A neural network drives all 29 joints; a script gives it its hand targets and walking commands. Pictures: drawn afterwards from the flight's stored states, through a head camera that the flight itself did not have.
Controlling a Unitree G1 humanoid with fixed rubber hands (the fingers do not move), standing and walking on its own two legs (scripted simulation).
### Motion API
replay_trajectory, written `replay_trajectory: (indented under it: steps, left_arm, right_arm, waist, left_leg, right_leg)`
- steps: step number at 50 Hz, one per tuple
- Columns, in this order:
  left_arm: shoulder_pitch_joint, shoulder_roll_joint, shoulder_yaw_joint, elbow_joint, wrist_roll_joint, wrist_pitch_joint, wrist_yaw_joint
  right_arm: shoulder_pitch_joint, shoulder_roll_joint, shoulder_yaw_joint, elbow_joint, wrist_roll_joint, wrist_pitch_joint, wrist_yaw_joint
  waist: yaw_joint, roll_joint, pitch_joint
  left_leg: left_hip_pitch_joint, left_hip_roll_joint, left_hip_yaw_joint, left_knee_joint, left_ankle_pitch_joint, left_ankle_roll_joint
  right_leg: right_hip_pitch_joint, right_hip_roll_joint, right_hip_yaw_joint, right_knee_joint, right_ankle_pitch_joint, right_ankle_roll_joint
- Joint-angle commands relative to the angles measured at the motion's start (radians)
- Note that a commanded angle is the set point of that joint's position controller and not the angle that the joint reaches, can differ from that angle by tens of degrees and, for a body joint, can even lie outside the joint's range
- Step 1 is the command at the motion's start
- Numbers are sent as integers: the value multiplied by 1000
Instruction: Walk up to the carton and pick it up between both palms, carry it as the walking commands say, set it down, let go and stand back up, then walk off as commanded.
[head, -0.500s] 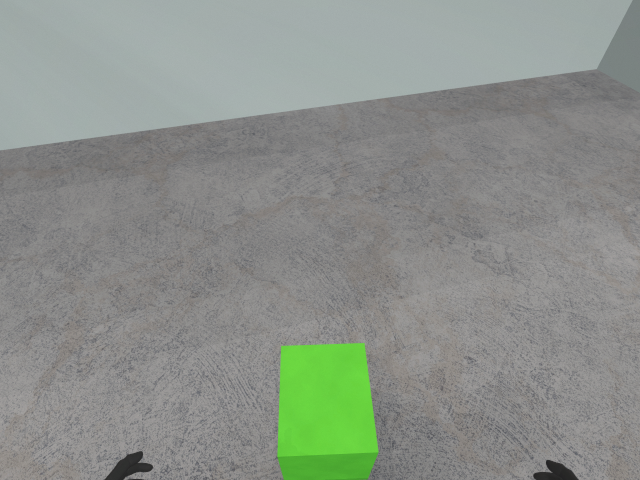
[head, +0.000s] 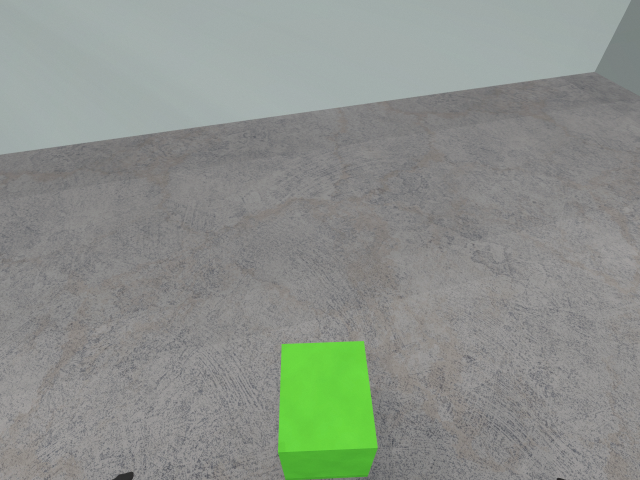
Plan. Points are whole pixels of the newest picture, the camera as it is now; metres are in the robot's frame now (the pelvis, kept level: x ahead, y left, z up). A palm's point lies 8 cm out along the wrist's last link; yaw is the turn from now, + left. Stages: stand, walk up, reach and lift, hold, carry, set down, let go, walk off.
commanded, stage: stand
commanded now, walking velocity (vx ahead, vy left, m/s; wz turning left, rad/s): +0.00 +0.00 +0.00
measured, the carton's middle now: (324, 410) +0.44 +0.02 -0.64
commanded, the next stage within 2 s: walk off in 0.60 s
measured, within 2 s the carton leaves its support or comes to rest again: neither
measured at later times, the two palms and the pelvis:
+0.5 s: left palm out of the picture +0.08 +0.31 -0.11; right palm out of the picture +0.09 -0.31 -0.10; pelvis +0.00 +0.00 +0.00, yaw +0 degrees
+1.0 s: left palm out of the picture +0.05 +0.29 -0.13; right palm out of the picture +0.04 -0.31 -0.12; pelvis -0.03 +0.00 -0.01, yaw -3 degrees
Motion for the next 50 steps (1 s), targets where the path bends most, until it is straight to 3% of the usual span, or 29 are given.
replay_trajectory:
  steps: [1,39,41,43,47,50]
  left_arm:
    - [-32,161,32,-37,-1,-11,3]
    - [-61,182,30,38,-10,-14,-2]
    - [1,60,-3,74,-23,14,-5]
    - [-6,139,18,57,-15,31,-5]
    - [-14,143,30,17,-16,45,-6]
    - [8,111,30,-11,-10,56,-4]
  right_arm:
    - [-40,-170,-31,-39,1,-11,-3]
    - [-62,-191,-24,24,8,-15,0]
    - [-6,-79,3,58,18,8,0]
    - [22,-150,-18,58,18,27,-10]
    - [32,-181,-41,41,19,52,-28]
    - [28,-177,-52,18,15,71,-36]
  waist:
    - [-1,11,-7]
    - [-3,15,-15]
    - [-1,27,-13]
    - [-6,12,-8]
    - [-5,36,-46]
    - [0,82,-61]
  left_leg:
    - [15,124,-112,-63,123,5]
    - [26,137,-120,-83,155,9]
    - [40,148,-100,-74,246,-4]
    - [45,157,-73,1,318,-19]
    - [25,192,-67,57,350,20]
    - [-29,261,-101,49,363,85]
  right_leg:
    - [-49,-107,83,-61,128,-22]
    - [-29,-119,76,-82,147,-26]
    - [-38,-123,69,-62,242,-17]
    - [-82,-126,69,20,338,-1]
    - [-166,-104,83,141,341,-2]
    - [-192,-55,64,290,237,0]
